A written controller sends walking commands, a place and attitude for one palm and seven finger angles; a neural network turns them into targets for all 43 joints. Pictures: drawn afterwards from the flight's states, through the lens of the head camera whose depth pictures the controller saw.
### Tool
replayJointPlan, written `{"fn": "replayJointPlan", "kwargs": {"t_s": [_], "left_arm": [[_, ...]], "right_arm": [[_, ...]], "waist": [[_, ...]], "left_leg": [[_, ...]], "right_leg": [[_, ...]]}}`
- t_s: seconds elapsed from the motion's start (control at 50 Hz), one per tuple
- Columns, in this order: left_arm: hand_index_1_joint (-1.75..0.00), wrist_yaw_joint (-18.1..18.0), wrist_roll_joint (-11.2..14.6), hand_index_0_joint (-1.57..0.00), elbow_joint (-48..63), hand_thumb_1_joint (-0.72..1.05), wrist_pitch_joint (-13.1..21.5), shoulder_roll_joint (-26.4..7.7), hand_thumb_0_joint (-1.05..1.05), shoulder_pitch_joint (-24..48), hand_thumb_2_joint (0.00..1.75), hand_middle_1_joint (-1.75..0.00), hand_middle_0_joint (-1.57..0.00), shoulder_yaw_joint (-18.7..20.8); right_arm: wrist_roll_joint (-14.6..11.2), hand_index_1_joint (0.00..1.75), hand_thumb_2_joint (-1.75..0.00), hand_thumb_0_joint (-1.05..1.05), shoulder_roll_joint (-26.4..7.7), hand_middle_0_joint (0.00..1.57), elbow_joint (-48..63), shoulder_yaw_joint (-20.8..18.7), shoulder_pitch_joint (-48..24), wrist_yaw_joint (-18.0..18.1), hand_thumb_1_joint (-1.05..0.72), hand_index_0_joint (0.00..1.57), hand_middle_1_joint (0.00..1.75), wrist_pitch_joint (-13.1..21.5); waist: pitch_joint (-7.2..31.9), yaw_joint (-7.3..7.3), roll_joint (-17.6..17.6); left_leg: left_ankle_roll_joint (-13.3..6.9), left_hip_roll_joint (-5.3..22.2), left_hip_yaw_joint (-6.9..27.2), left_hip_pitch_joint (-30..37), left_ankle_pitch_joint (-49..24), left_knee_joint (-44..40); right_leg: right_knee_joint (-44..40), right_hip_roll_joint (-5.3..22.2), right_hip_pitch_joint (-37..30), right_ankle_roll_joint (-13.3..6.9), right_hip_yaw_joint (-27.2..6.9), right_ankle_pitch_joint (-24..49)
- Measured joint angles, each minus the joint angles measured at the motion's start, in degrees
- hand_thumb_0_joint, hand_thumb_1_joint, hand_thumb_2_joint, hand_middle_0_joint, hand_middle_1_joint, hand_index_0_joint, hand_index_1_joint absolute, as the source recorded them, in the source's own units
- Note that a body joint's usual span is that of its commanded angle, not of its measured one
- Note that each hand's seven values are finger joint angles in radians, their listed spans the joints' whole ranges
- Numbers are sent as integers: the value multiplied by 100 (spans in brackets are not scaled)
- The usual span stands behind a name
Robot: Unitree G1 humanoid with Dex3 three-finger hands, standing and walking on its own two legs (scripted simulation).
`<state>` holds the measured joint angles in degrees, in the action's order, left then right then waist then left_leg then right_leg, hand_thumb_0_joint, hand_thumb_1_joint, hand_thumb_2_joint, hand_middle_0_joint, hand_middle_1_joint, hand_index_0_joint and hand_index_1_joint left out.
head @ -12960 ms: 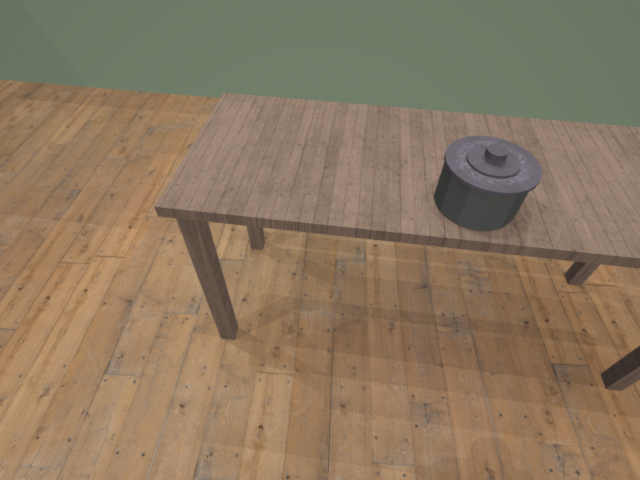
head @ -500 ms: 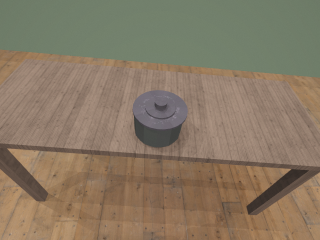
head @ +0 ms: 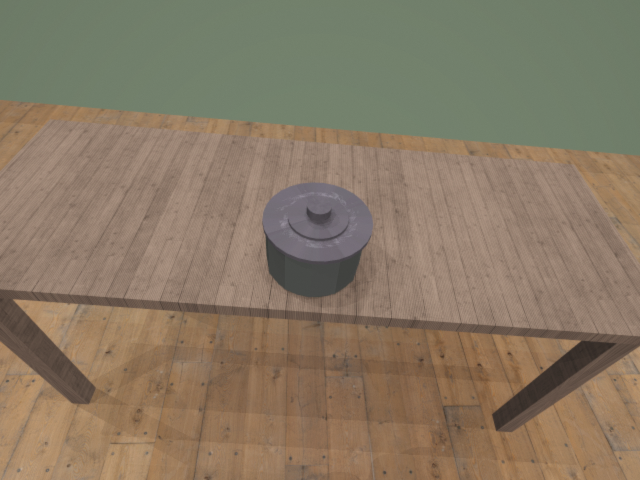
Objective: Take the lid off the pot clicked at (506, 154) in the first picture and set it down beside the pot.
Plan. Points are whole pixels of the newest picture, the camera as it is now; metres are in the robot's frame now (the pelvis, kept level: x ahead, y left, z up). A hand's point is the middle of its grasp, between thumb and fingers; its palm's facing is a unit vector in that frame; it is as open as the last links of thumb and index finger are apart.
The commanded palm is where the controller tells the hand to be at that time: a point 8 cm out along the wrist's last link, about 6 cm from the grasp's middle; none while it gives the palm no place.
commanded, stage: look again from close up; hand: left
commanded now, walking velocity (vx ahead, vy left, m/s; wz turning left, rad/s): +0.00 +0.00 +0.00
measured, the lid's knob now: (319, 209) +0.53 +0.05 +0.02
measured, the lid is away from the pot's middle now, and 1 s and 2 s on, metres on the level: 0.00 0.00 0.00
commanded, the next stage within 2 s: shuffle to correct the standing spot in 0.44 s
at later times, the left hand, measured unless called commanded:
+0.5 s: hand out of the picture -0.02 +0.15 -0.18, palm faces +0.01 -0.99 -0.16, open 7.4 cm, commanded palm none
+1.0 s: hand out of the picture -0.02 +0.10 -0.18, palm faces +0.02 -0.99 -0.15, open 7.4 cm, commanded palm none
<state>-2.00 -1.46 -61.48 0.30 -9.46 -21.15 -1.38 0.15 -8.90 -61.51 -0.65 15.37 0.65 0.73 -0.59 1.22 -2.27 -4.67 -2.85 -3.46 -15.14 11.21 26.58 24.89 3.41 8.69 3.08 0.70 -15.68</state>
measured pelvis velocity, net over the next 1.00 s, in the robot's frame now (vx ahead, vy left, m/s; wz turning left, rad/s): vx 0.04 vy -0.05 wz -0.01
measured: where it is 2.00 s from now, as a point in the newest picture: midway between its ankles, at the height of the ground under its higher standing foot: outside the picture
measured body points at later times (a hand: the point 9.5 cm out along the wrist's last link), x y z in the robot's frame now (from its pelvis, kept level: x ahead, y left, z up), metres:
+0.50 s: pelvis +0.00 -0.02 +0.00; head +0.01 +0.00 +0.45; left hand -0.02 +0.20 -0.17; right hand +0.00 -0.24 -0.15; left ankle +0.03 +0.06 -0.74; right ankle -0.03 -0.16 -0.74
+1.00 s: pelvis +0.04 -0.05 -0.01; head +0.06 -0.04 +0.44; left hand -0.01 +0.16 -0.17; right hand +0.02 -0.27 -0.16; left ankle +0.04 +0.06 -0.74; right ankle -0.03 -0.16 -0.74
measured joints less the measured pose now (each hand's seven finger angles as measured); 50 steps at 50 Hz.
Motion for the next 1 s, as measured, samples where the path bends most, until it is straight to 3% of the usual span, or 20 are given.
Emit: {"fn": "replayJointPlan", "kwargs": {"t_s": [0.64,0.8,1.0], "left_arm": [[-30,10,30,-19,-62,91,7,64,1,64,90,-30,-20,16],[-30,62,-4,-19,-74,91,-25,52,1,-49,90,-30,-20,56],[-30,60,26,-19,-113,91,16,146,1,-187,90,-30,-20,121]], "right_arm": [[5,30,-90,1,132,20,-226,12,146,21,-93,20,30,-15],[41,30,-90,1,250,20,-220,-69,273,-5,-92,20,30,-64],[48,30,-90,1,233,20,-198,-117,235,66,-92,20,30,-19]], "waist": [[-101,-64,53],[-8,-98,17],[-44,-130,94]], "left_leg": [[174,161,26,116,31,-33],[242,194,93,-6,179,129],[445,429,172,-67,599,568]], "right_leg": [[-23,-162,-92,-137,6,-26],[209,-199,41,-253,70,-239],[411,-431,-1,-431,119,-543]]}}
